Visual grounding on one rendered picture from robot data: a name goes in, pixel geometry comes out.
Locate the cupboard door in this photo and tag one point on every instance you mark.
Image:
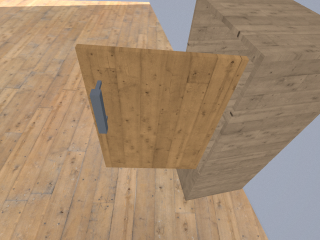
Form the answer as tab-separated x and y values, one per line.
163	106

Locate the handle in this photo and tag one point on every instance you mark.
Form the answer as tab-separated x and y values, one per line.
98	108

